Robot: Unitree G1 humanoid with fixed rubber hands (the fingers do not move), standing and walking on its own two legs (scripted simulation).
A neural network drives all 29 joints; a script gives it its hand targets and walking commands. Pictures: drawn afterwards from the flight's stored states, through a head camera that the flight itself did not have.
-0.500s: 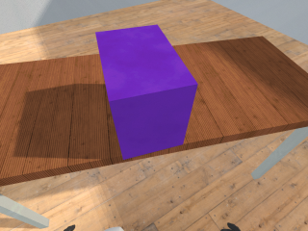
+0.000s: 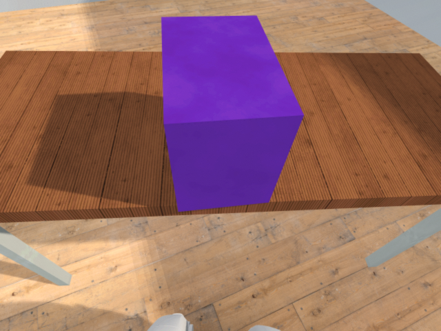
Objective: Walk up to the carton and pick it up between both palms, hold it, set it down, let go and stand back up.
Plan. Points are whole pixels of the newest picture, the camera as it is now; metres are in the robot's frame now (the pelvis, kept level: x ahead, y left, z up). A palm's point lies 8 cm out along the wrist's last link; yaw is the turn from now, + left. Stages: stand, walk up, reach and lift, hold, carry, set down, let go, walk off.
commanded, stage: walk up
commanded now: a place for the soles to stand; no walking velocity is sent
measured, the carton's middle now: (217, 113) +0.50 +0.01 +0.09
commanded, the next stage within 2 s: none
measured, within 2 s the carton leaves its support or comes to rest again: neither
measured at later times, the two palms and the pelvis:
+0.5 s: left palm out of the picture +0.05 +0.19 -0.11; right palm out of the picture +0.10 -0.27 -0.12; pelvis +0.02 -0.05 +0.02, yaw +6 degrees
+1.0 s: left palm out of the picture +0.02 +0.21 -0.14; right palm out of the picture +0.12 -0.28 -0.12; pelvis +0.02 -0.05 +0.00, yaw +11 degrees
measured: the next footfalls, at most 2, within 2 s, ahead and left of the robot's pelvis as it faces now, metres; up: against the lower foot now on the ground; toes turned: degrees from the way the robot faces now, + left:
none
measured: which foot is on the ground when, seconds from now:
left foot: down 0.00-1.00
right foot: down 0.00-1.00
